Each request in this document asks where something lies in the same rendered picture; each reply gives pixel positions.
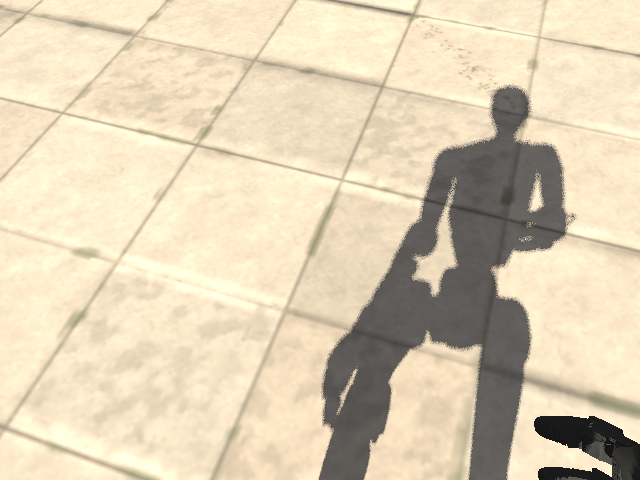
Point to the robot right hand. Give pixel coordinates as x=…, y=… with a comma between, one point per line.
x=595, y=437

